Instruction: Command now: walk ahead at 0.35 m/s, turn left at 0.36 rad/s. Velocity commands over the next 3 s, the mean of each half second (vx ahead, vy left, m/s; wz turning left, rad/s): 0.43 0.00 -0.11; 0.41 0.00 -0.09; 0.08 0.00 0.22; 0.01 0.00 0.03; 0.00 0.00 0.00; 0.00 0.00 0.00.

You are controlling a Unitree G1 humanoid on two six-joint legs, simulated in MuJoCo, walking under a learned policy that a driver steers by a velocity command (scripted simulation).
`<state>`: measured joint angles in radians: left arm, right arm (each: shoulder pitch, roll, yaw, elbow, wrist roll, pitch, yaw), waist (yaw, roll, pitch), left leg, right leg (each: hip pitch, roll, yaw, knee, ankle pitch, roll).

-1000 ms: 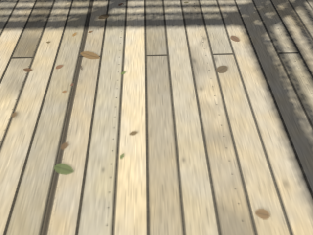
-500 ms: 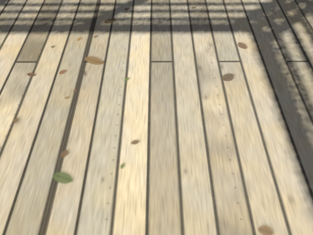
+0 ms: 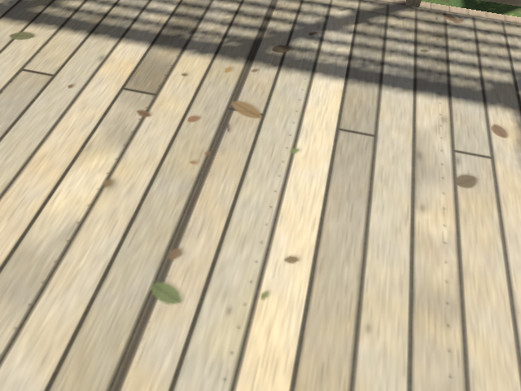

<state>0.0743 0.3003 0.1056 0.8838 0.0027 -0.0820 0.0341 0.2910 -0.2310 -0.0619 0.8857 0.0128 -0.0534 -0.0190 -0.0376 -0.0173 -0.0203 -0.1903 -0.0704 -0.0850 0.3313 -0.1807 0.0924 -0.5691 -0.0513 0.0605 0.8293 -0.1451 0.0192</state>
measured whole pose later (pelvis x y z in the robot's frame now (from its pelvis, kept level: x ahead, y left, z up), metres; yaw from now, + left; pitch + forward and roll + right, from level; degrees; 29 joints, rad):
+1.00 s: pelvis +0.52 -0.10 -0.01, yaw -8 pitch +2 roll +0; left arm 0.22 0.29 0.04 0.75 0.01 -0.06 0.01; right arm 0.18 -0.28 -0.05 0.75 0.00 -0.07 0.03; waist 0.00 -0.02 0.06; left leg -0.34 -0.10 -0.03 0.41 -0.10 0.08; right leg -0.49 0.00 0.06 1.16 -0.45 0.04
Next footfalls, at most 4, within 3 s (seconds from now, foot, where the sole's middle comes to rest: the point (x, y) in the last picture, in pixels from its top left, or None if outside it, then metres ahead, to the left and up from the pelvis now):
0.34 right None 0.28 -0.17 -0.79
0.82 left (261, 342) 0.64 -0.04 -0.79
1.28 right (341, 319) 0.70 -0.27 -0.79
1.56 left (246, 337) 0.65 0.00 -0.79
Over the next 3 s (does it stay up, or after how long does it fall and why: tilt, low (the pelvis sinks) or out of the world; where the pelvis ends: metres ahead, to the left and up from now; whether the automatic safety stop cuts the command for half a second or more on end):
stays up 0.63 -0.13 -0.02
